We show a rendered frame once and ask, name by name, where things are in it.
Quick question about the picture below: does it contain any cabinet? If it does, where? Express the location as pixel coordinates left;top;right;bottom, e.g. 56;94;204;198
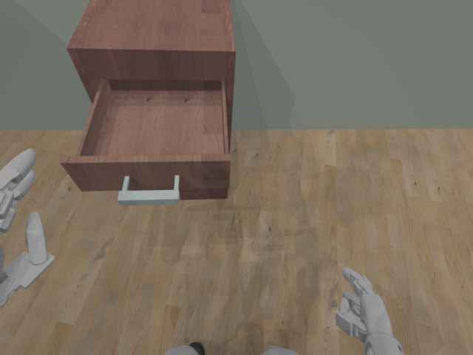
67;0;236;200

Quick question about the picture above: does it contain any right robot hand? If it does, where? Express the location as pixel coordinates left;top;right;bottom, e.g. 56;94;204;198
336;267;393;344

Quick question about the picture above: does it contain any right robot forearm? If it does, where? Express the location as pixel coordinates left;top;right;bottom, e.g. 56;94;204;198
364;333;405;355

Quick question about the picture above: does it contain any left robot hand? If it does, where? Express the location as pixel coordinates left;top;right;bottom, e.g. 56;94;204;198
0;148;54;308

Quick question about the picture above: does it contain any handle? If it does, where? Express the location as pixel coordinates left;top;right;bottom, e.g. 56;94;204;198
118;175;180;206

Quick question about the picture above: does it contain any drawer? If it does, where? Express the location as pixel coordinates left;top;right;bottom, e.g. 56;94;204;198
61;79;231;192

